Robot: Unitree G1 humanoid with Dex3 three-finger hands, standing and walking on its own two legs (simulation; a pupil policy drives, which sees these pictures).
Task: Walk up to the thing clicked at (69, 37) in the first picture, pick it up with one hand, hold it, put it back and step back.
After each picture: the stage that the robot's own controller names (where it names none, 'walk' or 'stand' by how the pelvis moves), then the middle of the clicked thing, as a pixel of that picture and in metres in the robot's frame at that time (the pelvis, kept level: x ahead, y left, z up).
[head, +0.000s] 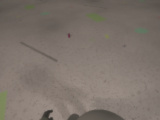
stand; (69, 35) +2.08 +0.65 -0.72
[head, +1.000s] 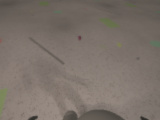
walk; (79, 38) +1.99 +0.29 -0.69
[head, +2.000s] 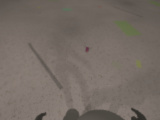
walk; (87, 49) +1.37 +0.05 -0.71
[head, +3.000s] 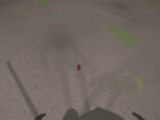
walk; (78, 67) +0.90 +0.15 -0.71
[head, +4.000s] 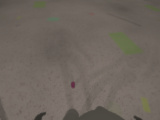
walk; (73, 85) +0.55 +0.19 -0.71
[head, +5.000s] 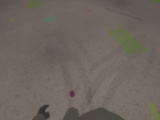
stand; (72, 94) +0.38 +0.20 -0.70
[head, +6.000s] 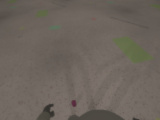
stand; (74, 103) +0.32 +0.20 -0.72
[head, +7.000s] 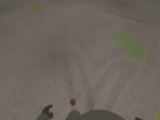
stand; (72, 102) +0.29 +0.21 -0.71
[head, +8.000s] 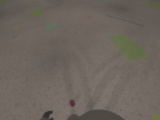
stand; (72, 103) +0.31 +0.22 -0.73
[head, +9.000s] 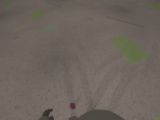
stand; (72, 106) +0.28 +0.21 -0.73
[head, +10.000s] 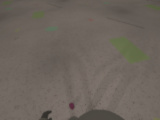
stand; (71, 106) +0.29 +0.22 -0.73
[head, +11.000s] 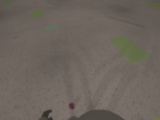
stand; (71, 106) +0.28 +0.22 -0.73
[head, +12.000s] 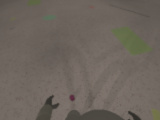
go down; (72, 98) +0.30 +0.22 -0.71
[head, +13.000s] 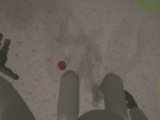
go down; (62, 65) +0.39 +0.23 -0.31
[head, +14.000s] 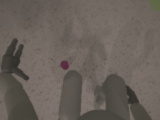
close in; (64, 65) +0.38 +0.22 -0.30
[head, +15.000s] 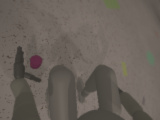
close in; (35, 62) +0.38 +0.26 -0.22
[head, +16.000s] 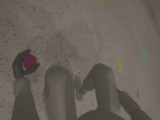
close; (29, 62) +0.37 +0.27 -0.22
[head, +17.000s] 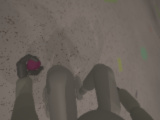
lift; (33, 65) +0.35 +0.25 -0.23
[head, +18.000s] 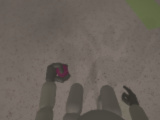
lift; (63, 73) +0.32 +0.19 -0.01
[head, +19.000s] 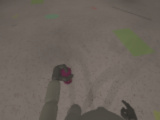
hold; (66, 76) +0.32 +0.18 +0.00
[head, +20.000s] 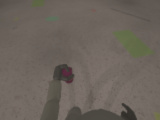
hold; (68, 75) +0.33 +0.17 +0.00
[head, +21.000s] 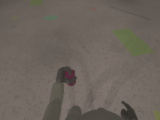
crouch; (70, 78) +0.32 +0.15 -0.02
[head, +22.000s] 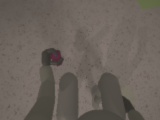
lower; (57, 58) +0.42 +0.22 -0.11
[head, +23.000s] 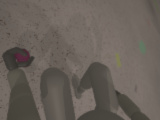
lower; (23, 59) +0.40 +0.27 -0.23
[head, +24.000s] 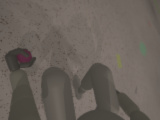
lower; (25, 59) +0.39 +0.28 -0.23
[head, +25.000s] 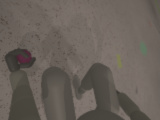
lower; (25, 59) +0.39 +0.28 -0.22
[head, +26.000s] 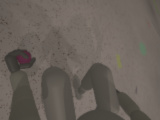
lower; (25, 60) +0.39 +0.28 -0.22
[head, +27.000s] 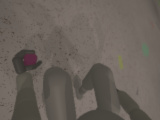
open; (30, 61) +0.38 +0.26 -0.23
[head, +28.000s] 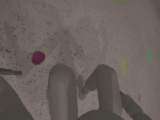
stand; (37, 58) +0.37 +0.25 -0.23
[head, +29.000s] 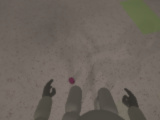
walk; (71, 80) +0.36 +0.20 -0.52
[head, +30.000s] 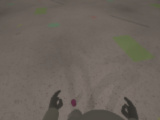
stand; (73, 103) +0.32 +0.18 -0.66
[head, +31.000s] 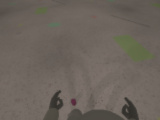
stand; (73, 102) +0.33 +0.18 -0.67
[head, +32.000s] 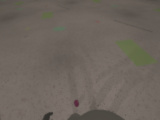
stand; (76, 103) +0.34 +0.17 -0.72
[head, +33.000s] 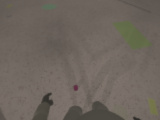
walk; (75, 88) +0.38 +0.13 -0.71
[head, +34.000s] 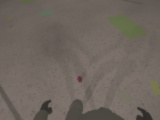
walk; (79, 79) +0.54 +0.16 -0.69
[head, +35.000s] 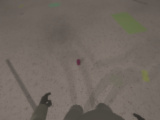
walk; (78, 62) +0.83 +0.21 -0.69
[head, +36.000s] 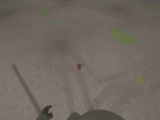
stand; (79, 66) +0.98 +0.21 -0.71
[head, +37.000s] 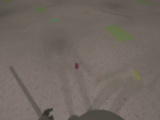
stand; (76, 66) +0.98 +0.25 -0.73
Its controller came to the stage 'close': yes
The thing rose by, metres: 0.72
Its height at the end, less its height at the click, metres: +0.00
